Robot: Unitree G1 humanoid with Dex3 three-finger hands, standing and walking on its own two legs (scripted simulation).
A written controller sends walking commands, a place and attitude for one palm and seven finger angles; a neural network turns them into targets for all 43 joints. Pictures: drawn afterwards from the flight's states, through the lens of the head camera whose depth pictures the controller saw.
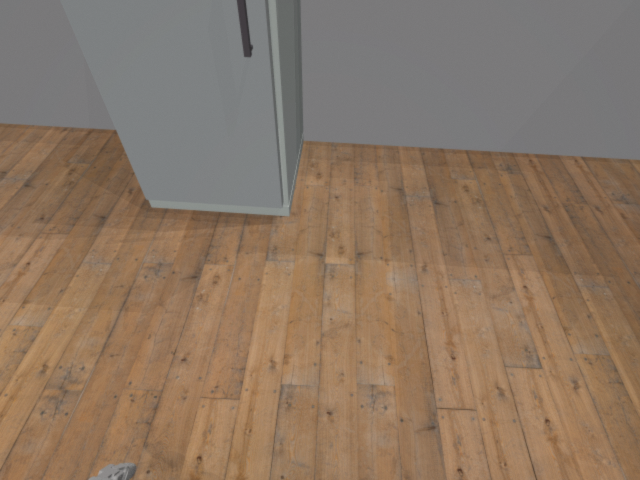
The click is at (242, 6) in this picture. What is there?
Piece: fridge door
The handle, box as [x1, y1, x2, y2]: [237, 0, 252, 56]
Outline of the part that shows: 237,0 244,56 250,56 252,45 249,42 245,0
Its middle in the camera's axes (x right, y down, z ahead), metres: -0.22 -0.68 +1.02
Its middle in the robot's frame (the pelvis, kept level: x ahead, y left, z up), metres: +1.23 +0.29 +0.17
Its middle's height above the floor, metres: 0.94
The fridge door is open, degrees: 0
